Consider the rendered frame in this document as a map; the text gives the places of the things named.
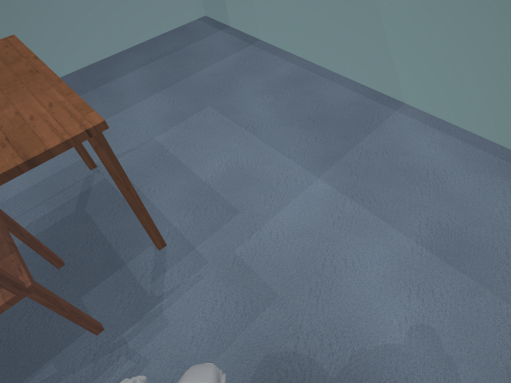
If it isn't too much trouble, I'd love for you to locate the chair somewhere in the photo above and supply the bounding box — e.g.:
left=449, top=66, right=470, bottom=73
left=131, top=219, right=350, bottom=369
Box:
left=0, top=209, right=104, bottom=335

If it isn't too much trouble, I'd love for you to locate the robot left thigh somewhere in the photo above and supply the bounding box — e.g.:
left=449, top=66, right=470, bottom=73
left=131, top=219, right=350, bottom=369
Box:
left=177, top=364, right=226, bottom=383

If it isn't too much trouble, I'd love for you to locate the table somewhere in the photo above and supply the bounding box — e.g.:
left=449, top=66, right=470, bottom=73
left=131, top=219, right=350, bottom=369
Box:
left=0, top=35, right=167, bottom=251

